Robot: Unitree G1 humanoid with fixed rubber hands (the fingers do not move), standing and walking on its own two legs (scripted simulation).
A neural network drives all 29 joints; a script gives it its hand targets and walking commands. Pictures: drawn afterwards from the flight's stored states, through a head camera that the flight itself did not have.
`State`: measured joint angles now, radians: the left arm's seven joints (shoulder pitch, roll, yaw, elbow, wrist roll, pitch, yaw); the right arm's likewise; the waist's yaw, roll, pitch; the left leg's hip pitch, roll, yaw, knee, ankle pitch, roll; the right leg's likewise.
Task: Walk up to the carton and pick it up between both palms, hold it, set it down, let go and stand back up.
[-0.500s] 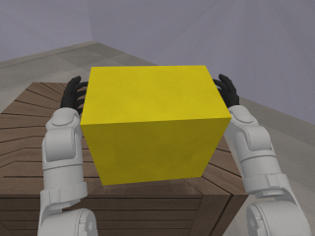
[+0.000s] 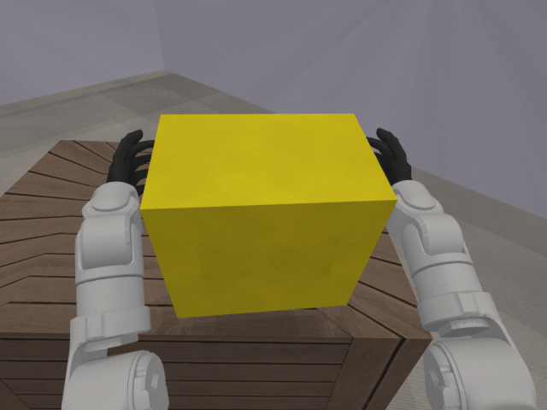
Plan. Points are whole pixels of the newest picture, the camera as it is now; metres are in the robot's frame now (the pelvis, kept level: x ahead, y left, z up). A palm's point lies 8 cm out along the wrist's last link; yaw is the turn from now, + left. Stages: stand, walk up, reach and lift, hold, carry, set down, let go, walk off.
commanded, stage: hold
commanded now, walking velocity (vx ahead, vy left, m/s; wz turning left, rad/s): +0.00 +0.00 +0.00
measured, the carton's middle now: (262, 219) +0.37 +0.00 +0.14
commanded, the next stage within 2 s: none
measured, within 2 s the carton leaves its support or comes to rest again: neither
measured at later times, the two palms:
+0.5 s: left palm (128, 191) +0.36 +0.18 +0.21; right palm (397, 188) +0.36 -0.19 +0.21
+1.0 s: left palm (124, 191) +0.36 +0.19 +0.21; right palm (394, 187) +0.36 -0.18 +0.21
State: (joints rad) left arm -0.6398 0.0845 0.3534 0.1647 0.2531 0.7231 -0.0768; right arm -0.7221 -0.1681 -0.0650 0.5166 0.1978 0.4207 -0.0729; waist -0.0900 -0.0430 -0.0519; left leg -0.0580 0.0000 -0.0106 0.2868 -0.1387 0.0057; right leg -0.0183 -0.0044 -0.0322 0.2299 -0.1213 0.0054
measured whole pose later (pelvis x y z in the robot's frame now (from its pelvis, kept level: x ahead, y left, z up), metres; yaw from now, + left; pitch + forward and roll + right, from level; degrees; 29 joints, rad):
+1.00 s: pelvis +0.00 +0.00 +0.00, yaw +0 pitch -5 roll -1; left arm -0.61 0.07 0.34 0.12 0.25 0.74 -0.07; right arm -0.70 -0.18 -0.06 0.49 0.22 0.42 -0.07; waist -0.09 -0.04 -0.04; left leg -0.05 0.00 0.00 0.29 -0.14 0.01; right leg -0.01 -0.01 -0.02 0.23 -0.12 0.01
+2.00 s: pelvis +0.00 +0.00 +0.00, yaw +0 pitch -5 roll -1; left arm -0.61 0.07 0.34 0.12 0.25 0.74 -0.06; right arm -0.70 -0.18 -0.05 0.50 0.22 0.42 -0.07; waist -0.09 -0.04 -0.05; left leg -0.05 0.00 0.00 0.29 -0.14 0.01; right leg -0.02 0.00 -0.02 0.23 -0.12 0.00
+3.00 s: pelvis +0.02 -0.01 +0.00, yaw +1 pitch -5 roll +0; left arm -0.52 0.03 0.31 0.19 0.23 0.46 -0.03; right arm -0.61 -0.17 -0.06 0.59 0.11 0.05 -0.03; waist -0.04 -0.04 0.02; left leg -0.03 0.01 -0.02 0.29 -0.17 -0.01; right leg 0.01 0.01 -0.05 0.25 -0.17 -0.01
